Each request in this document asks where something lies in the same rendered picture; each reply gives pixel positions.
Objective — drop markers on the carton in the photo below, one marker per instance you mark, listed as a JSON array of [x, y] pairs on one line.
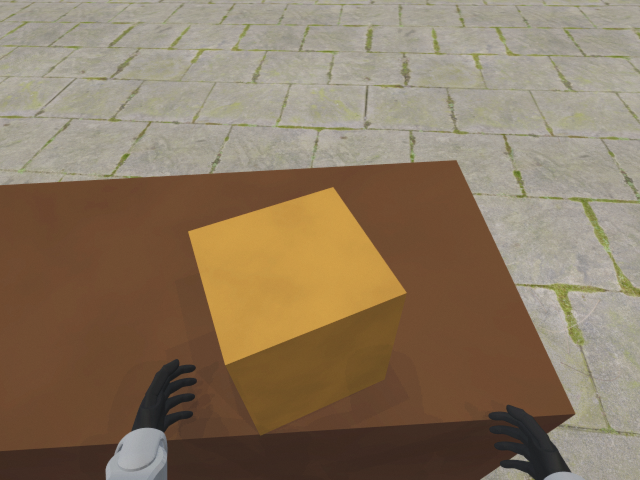
[[305, 308]]

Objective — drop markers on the pedestal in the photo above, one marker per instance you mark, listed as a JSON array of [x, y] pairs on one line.
[[99, 288]]

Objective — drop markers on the right robot hand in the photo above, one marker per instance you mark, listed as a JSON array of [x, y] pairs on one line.
[[543, 456]]

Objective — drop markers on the left robot forearm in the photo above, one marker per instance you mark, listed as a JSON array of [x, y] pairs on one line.
[[140, 455]]

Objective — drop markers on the left robot hand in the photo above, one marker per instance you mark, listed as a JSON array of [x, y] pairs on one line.
[[156, 404]]

